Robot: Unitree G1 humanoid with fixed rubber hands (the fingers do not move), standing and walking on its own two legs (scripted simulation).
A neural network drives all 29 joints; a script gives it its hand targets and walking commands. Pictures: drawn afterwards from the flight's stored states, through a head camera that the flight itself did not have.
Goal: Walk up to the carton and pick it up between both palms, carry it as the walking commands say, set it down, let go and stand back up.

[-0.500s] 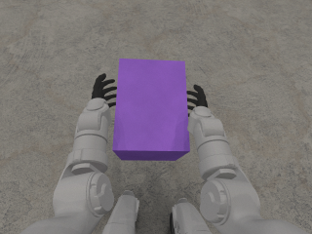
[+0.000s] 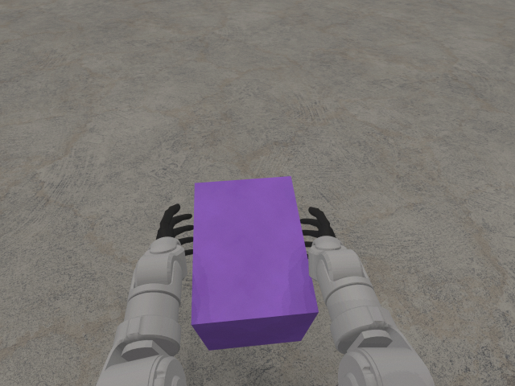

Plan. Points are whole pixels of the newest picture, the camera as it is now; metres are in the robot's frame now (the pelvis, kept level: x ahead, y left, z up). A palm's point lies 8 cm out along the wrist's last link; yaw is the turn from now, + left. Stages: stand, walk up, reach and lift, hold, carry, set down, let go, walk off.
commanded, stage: reach and lift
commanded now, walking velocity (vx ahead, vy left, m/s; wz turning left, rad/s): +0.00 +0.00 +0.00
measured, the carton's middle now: (249, 264) +0.35 +0.05 -0.05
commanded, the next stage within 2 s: hold in 1.58 s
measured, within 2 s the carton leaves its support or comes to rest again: neither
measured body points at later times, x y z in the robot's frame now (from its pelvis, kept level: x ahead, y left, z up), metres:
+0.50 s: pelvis -0.02 +0.01 +0.00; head -0.09 +0.02 +0.45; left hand +0.32 +0.18 +0.08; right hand +0.32 -0.09 +0.06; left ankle +0.07 +0.17 -0.72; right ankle +0.02 -0.11 -0.72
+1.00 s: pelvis -0.01 +0.01 +0.00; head -0.07 +0.01 +0.45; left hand +0.33 +0.17 +0.07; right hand +0.33 -0.10 +0.05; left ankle +0.07 +0.17 -0.72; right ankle +0.02 -0.11 -0.72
